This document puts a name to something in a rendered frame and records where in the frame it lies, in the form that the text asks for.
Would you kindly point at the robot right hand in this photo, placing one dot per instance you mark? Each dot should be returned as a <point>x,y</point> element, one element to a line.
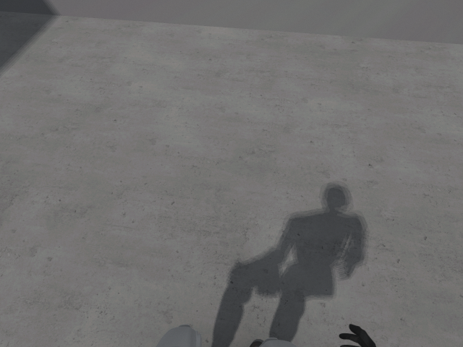
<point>361,337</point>

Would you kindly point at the left robot thigh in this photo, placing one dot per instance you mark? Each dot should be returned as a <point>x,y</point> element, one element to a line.
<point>181,337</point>

